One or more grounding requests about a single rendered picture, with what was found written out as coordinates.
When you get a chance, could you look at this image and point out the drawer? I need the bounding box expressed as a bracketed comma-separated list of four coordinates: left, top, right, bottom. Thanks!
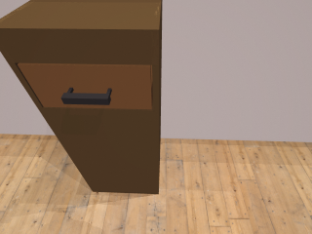
[18, 62, 153, 110]

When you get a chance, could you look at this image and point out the handle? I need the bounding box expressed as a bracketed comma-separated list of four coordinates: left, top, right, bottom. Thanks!
[61, 88, 112, 105]

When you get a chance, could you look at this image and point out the cabinet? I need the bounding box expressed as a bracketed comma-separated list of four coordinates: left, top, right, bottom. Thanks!
[0, 0, 163, 194]

